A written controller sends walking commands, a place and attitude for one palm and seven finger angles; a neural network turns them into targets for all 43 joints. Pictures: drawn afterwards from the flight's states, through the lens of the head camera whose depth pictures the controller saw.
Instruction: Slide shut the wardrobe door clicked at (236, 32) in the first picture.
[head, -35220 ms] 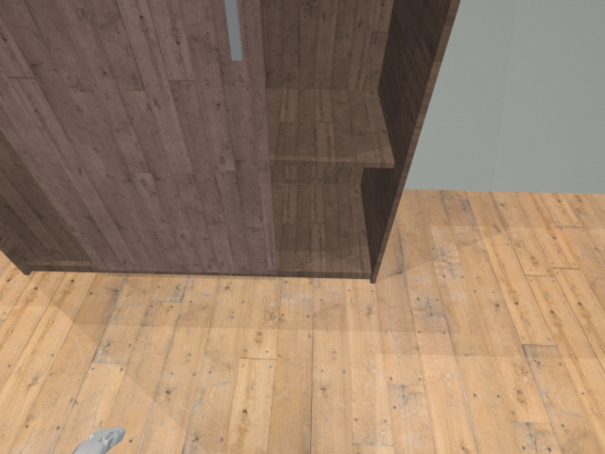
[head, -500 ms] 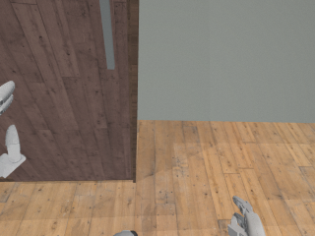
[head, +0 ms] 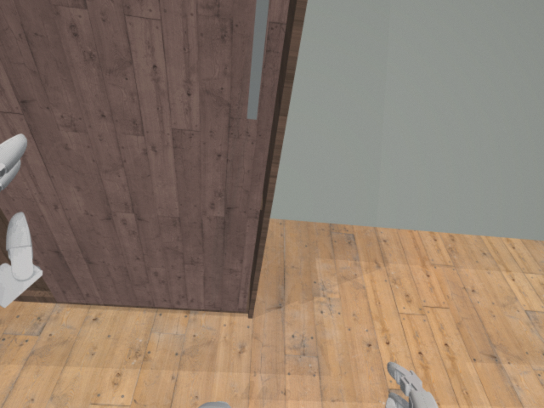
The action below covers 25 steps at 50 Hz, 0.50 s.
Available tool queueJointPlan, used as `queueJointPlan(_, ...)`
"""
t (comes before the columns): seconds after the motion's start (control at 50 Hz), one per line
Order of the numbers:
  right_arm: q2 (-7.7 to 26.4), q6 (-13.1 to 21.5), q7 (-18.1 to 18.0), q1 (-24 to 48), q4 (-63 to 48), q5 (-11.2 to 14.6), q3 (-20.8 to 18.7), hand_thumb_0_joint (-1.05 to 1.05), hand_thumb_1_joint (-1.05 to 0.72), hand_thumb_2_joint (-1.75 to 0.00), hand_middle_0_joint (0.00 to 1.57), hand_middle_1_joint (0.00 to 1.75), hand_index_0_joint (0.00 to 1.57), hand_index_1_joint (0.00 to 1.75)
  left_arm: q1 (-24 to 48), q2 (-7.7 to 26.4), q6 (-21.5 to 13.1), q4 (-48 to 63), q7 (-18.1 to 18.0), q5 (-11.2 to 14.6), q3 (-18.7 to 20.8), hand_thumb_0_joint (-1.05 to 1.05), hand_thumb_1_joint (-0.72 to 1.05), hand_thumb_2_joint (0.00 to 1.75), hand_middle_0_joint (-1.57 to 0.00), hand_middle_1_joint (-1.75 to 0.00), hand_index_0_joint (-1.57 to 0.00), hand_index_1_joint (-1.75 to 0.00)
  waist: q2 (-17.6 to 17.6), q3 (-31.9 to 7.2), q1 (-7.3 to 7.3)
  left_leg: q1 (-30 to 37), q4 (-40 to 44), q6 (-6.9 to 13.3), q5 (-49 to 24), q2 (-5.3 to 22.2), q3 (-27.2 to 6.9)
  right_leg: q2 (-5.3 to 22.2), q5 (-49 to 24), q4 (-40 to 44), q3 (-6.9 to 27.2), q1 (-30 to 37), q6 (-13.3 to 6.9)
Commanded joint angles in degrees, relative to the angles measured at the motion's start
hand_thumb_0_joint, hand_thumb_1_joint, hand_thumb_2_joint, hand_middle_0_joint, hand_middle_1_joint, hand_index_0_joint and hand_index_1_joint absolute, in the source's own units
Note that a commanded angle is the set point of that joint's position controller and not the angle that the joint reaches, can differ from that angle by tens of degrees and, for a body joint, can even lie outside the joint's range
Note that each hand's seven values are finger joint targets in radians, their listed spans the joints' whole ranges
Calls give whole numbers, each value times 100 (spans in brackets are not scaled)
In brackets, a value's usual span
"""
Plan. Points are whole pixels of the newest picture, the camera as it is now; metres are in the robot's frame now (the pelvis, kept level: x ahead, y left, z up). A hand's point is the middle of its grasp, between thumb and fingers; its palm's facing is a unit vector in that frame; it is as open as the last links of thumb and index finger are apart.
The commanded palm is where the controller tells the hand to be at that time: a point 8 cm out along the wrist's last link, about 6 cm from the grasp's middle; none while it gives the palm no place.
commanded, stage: stop stepping back and stand still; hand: left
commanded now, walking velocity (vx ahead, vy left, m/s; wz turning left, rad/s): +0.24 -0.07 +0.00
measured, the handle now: (258, 42) +0.63 +0.11 +0.29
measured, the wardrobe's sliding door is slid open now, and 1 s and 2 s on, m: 0.01 0.01 0.01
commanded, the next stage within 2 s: let the arm hang, fingers relaxed in 0.96 s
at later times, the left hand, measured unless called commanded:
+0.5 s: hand out of the picture +0.18 +0.32 +0.18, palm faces +0.49 -0.72 -0.49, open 7.4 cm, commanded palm +0.13 +0.33 +0.19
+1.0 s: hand (51, 270) +0.20 +0.27 +0.17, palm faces +0.40 -0.76 -0.51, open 7.4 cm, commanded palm +0.14 +0.31 +0.19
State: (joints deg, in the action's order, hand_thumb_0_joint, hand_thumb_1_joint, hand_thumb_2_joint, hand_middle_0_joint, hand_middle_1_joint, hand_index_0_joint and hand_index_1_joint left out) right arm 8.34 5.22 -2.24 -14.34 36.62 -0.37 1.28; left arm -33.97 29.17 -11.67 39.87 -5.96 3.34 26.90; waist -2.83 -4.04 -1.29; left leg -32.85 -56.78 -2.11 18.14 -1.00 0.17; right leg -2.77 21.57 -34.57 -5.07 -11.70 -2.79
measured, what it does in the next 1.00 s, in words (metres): steps on the spot: left foot, then right foot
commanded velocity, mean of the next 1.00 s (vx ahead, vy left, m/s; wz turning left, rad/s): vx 0.03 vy -0.05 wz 0.00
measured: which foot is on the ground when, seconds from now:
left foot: up 0.00-0.06, down 0.08-1.00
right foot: down 0.00-0.08, up 0.10-0.44, down 0.46-1.00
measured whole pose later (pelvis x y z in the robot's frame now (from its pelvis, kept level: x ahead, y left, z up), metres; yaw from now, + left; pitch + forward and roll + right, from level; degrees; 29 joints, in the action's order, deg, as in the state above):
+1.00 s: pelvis +0.00 +0.00 +0.01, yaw +1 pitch +1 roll +0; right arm 12.6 3.4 -4.1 -11.3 34.3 1.1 -0.5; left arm -33.7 22.6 -10.5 25.3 -8.0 2.9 23.5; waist 1.6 0.2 0.8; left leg -16.9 -30.9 -0.4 15.1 1.7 2.5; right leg 0.0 19.9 -30.1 -4.4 -11.4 -1.4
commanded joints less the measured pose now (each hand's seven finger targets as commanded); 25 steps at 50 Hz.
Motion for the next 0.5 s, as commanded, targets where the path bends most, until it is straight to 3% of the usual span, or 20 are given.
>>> queueJointPlan(0.0,1014,240,-309,782,-649,84,-306,0,-90,-90,20,30,20,30,1435,232,266,-1519,-276,-88,173,0,90,90,-20,-30,-20,-30,103,1367,303,1638,1725,372,547,608,-143,1572,1799,1714,1251,-2446,-446)
queueJointPlan(0.02,1041,229,-345,654,-641,86,-271,0,-90,-90,20,30,20,30,1609,199,258,-1413,-288,-115,20,0,90,90,-20,-30,-20,-30,779,1311,346,1917,2600,379,716,487,-80,1294,1614,1085,945,-2233,-332)
queueJointPlan(0.04,1127,267,-371,587,-723,64,-250,0,-90,-90,20,30,20,30,1824,191,175,-1080,-291,-115,-70,0,90,90,-20,-30,-20,-30,1870,1177,328,1819,3559,470,1090,755,-742,736,1186,86,531,-1896,-150)
queueJointPlan(0.06,1201,339,-366,606,-915,79,-263,0,-90,-90,20,30,20,30,2153,198,12,-491,-283,-152,-204,0,90,90,-20,-30,-20,-30,2808,1019,310,2119,4146,689,1020,1601,-2214,330,917,-937,163,-2225,134)
queueJointPlan(0.08,1077,408,-309,571,-981,11,-220,0,-90,-90,20,30,20,30,2416,392,-171,1,-298,-200,-89,0,90,90,-20,-30,-20,-30,2613,930,276,2115,4480,953,523,2053,-3053,171,916,-1487,297,-2326,186)
queueJointPlan(0.1,895,483,-264,589,-883,-72,-163,0,-90,-90,20,30,20,30,2214,490,-246,118,-240,-178,-49,0,90,90,-20,-30,-20,-30,1678,639,325,2329,4517,988,86,2034,-3176,263,790,-1885,516,-2271,163)
queueJointPlan(0.12,937,539,-198,643,-920,-114,-208,0,-90,-90,20,30,20,30,2125,506,-266,722,-213,-143,-85,0,90,90,-20,-30,-20,-30,1343,242,294,2379,4493,902,-94,2035,-3203,315,696,-2123,696,-2074,180)
queueJointPlan(0.14,971,610,-125,626,-986,-79,-262,0,-90,-90,20,30,20,30,1901,453,-276,1126,-220,-154,-91,0,90,90,-20,-30,-20,-30,1057,17,224,2430,4363,923,-454,1961,-2793,350,422,-2079,757,-1831,193)
queueJointPlan(0.16,964,694,-76,669,-1015,-52,-256,0,-90,-90,20,30,20,30,1710,641,-312,1568,-229,-140,40,0,90,90,-20,-30,-20,-30,978,-256,138,2518,4266,863,-729,1852,-2358,383,187,-1894,699,-1606,221)
queueJointPlan(0.18,965,745,-39,644,-928,-39,-270,0,-90,-90,20,30,20,30,1195,557,-301,1519,-257,-139,112,0,90,90,-20,-30,-20,-30,1205,-369,106,2458,4212,854,-673,1706,-1806,373,-79,-1666,580,-1393,249)
queueJointPlan(0.2,952,749,-7,627,-906,-19,-274,0,-90,-90,20,30,20,30,738,557,-271,1480,-298,-151,191,0,90,90,-20,-30,-20,-30,1407,-448,87,2304,4277,781,-343,1569,-1416,321,-194,-1476,412,-1120,264)
queueJointPlan(0.22,949,722,3,658,-921,-21,-272,0,-90,-90,20,30,20,30,432,555,-236,1351,-337,-165,295,0,90,90,-20,-30,-20,-30,1837,-324,80,1904,4483,712,271,1475,-1148,280,-222,-1355,251,-864,273)
queueJointPlan(0.26,954,604,-47,666,-987,-58,-286,0,-90,-90,20,30,20,30,50,704,-190,838,-389,-178,609,0,90,90,-20,-30,-20,-30,2063,-18,91,1280,4915,570,1396,1432,-961,184,-15,-917,-53,-409,246)
queueJointPlan(0.28,902,505,-84,610,-960,-65,-276,0,-90,-90,20,30,20,30,102,514,-155,530,-407,-186,540,0,90,90,-20,-30,-20,-30,2041,154,156,1104,5006,534,1657,1421,-942,89,127,-650,-201,-241,228)
queueJointPlan(0.32,918,344,-175,593,-947,-63,-291,0,-90,-90,20,30,20,30,319,421,-43,-174,-434,-174,538,0,90,90,-20,-30,-20,-30,1818,372,187,912,4973,481,1945,1424,-871,-33,305,-4,-394,119,192)
queueJointPlan(0.36,933,232,-244,579,-931,-27,-302,0,-90,-90,20,30,20,30,441,267,82,-759,-410,-159,365,0,90,90,-20,-30,-20,-30,1365,459,211,905,4603,394,1851,1202,-647,-77,301,814,-432,473,146)
queueJointPlan(0.4,990,156,-266,568,-902,2,-332,0,-90,-90,20,30,20,30,567,315,129,-1019,-354,-148,277,0,90,90,-20,-30,-20,-30,678,347,199,837,3692,380,1157,918,-351,297,68,1398,92,792,-63)
queueJointPlan(0.44,938,132,-236,545,-903,19,-344,0,-90,-90,20,30,20,30,806,415,97,-829,-274,-101,165,0,90,90,-20,-30,-20,-30,-544,239,216,901,1857,271,157,463,62,1516,38,2033,1624,267,-561)
queueJointPlan(0.46,951,192,-209,624,-910,12,-313,0,-90,-90,20,30,20,30,944,448,60,-686,-296,-86,157,0,90,90,-20,-30,-20,-30,-446,241,211,833,1461,258,-193,393,96,1896,-1117,1958,1862,182,-709)
queueJointPlan(0.48,892,281,-179,678,-888,31,-254,0,-90,-90,20,30,20,30,1299,450,-41,-323,-306,-55,64,0,90,90,-20,-30,-20,-30,-418,-49,252,1075,1696,212,-301,426,105,1892,-1924,1521,1502,251,-704)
